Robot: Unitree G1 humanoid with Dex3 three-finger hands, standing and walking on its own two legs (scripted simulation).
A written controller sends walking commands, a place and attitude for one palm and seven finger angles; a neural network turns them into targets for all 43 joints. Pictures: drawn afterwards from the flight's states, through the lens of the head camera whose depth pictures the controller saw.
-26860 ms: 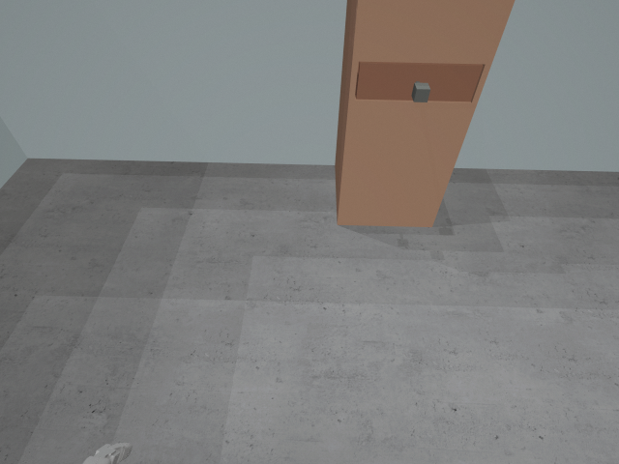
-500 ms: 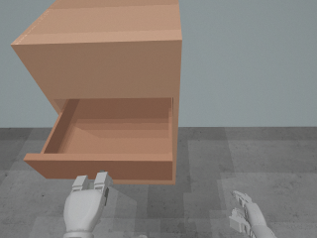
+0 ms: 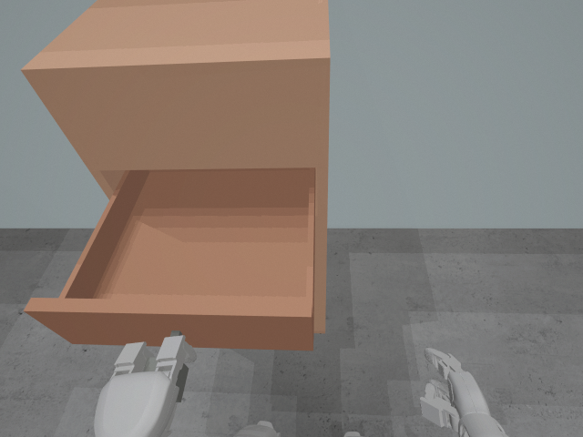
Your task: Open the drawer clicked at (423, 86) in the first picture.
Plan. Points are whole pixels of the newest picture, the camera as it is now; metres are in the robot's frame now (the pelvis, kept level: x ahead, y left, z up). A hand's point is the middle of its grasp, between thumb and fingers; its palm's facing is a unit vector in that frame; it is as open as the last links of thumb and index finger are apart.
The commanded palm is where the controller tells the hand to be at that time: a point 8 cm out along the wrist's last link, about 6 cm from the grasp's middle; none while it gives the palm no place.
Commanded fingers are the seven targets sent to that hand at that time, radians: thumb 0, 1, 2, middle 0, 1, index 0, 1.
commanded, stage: pull the drawer open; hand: left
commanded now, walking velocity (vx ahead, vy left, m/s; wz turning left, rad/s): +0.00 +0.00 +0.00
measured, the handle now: (168, 363) +0.22 +0.20 -0.01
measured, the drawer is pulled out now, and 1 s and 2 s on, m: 0.27 0.30 0.30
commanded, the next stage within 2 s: open the thumb to release the handle in 0.50 s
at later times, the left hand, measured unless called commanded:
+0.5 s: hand out of the picture +0.13 +0.19 -0.02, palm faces -0.10 -0.17 -0.98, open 8.1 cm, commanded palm +0.08 +0.20 +0.04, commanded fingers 0.00 0.90 0.90 -0.40 -1.35 -0.40 -1.35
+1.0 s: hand (150, 429) +0.14 +0.20 -0.02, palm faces -0.05 -0.15 -0.99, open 10.4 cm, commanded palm +0.11 +0.21 +0.04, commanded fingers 0.00 -0.50 0.30 -0.30 -1.20 -0.30 -1.20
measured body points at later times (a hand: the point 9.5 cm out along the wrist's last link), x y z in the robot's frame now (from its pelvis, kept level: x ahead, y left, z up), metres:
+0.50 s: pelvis +0.01 +0.00 -0.01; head +0.05 -0.04 +0.43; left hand +0.13 +0.20 +0.03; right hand +0.24 -0.20 -0.11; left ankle +0.02 +0.12 -0.66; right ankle +0.00 -0.07 -0.66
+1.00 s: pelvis +0.01 +0.00 -0.02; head +0.06 -0.04 +0.42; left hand +0.14 +0.20 +0.04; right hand +0.23 -0.19 -0.12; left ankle +0.02 +0.12 -0.66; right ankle +0.00 -0.07 -0.66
